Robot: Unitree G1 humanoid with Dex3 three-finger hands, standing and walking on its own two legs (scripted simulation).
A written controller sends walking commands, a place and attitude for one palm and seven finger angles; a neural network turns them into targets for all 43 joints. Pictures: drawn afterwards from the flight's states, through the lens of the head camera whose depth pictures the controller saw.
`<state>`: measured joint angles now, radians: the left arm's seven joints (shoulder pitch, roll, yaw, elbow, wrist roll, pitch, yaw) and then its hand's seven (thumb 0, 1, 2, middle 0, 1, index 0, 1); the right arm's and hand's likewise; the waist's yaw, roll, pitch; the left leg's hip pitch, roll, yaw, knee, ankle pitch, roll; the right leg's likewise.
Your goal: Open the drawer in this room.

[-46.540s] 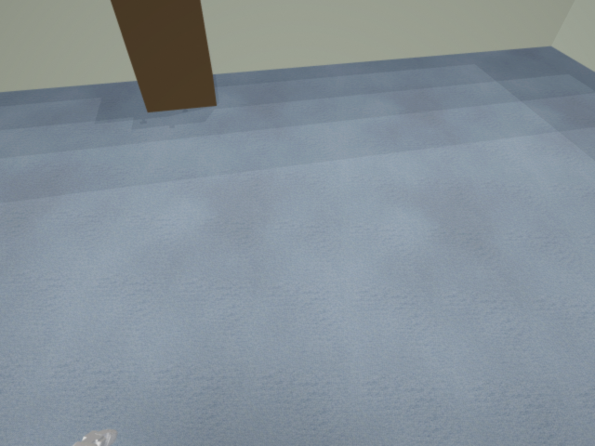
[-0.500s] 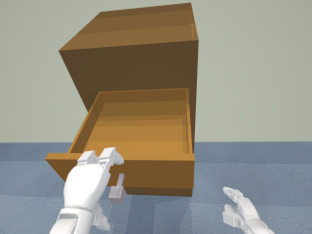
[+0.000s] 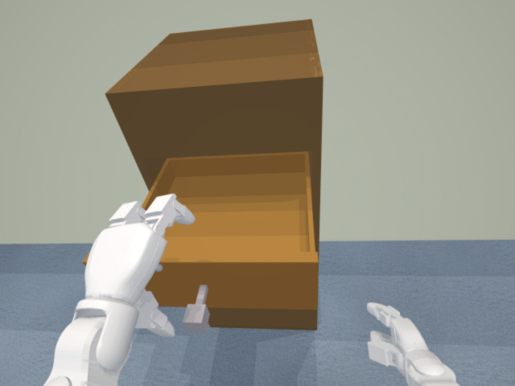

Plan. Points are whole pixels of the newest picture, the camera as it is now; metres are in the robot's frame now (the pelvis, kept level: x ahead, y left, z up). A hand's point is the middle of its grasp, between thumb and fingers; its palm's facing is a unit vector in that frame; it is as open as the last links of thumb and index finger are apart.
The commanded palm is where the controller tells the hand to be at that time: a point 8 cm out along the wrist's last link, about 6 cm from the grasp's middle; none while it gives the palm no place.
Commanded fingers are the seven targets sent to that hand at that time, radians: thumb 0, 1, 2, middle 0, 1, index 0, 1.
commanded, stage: lift the hand off the handle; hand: left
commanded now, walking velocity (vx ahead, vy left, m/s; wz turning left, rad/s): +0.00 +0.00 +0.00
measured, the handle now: (199, 307) +0.24 +0.15 +0.01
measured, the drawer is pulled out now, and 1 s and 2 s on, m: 0.29 0.29 0.29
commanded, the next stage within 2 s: draw the hand back to the body in 0.08 s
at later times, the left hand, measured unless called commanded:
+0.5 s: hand (140, 274) +0.20 +0.19 +0.15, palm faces +0.21 -0.22 -0.95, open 13.9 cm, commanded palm +0.15 +0.18 +0.21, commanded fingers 0.00 -0.50 0.30 -0.30 -1.20 -0.30 -1.20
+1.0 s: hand (117, 264) +0.19 +0.20 +0.19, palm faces +0.30 -0.90 -0.33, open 13.4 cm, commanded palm +0.14 +0.24 +0.21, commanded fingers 0.00 -0.08 0.48 -0.27 -0.93 -0.27 -0.93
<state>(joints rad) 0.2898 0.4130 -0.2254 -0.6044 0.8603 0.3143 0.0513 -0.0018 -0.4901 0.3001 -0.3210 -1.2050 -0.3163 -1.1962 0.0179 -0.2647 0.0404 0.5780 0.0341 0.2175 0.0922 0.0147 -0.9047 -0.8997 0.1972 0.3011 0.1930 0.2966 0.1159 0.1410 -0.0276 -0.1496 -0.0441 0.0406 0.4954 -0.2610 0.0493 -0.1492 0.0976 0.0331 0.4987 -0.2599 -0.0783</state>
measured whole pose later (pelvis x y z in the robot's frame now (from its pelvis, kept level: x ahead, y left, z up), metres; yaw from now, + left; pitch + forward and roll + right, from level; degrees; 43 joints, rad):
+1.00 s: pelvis +0.01 +0.01 +0.00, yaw +3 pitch -5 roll -1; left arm 0.48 0.32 0.14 -0.64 -0.04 -0.08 0.09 0.00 -0.36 0.36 -0.31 -1.12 -0.31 -1.11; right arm 0.16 -0.20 0.06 0.56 0.01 -0.07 -0.04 0.01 -0.90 -0.90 0.20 0.30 0.19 0.30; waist 0.06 0.05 0.03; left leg -0.14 -0.05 -0.01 0.48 -0.26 0.06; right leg -0.10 0.09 -0.01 0.43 -0.25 -0.07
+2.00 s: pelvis +0.03 +0.00 +0.00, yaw +4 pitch -1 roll -1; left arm 0.52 0.40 0.39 -0.53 -0.09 -0.19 0.11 0.02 0.89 0.90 -0.21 -0.31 -0.21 -0.30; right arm 0.18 -0.23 0.02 0.61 0.04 -0.07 -0.04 0.01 -0.90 -0.90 0.20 0.30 0.20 0.30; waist 0.04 0.07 0.00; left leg -0.20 -0.05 -0.03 0.51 -0.29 0.05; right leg -0.15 0.10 -0.03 0.44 -0.27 -0.08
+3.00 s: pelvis -0.14 -0.01 -0.01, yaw +0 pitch +3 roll -3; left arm 0.53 0.43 0.42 -0.67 -0.08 -0.25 0.10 0.02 0.89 0.90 -0.21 -0.30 -0.20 -0.30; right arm 0.09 -0.16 0.03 0.60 -0.01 -0.13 0.00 0.01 -0.90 -0.90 0.20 0.30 0.20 0.30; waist 0.01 0.03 0.08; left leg -0.52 0.09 0.04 0.54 -0.07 0.01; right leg -0.25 0.06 -0.02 0.55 -0.37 -0.01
